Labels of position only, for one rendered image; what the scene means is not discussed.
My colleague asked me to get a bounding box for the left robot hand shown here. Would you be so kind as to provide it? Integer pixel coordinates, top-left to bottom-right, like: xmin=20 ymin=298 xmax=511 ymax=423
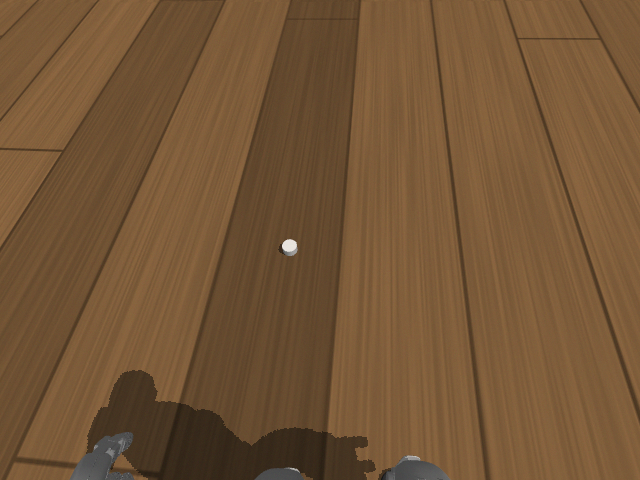
xmin=70 ymin=432 xmax=134 ymax=480

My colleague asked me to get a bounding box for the tin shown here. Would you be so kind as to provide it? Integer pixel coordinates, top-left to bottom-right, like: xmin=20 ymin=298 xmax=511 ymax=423
xmin=282 ymin=239 xmax=298 ymax=256

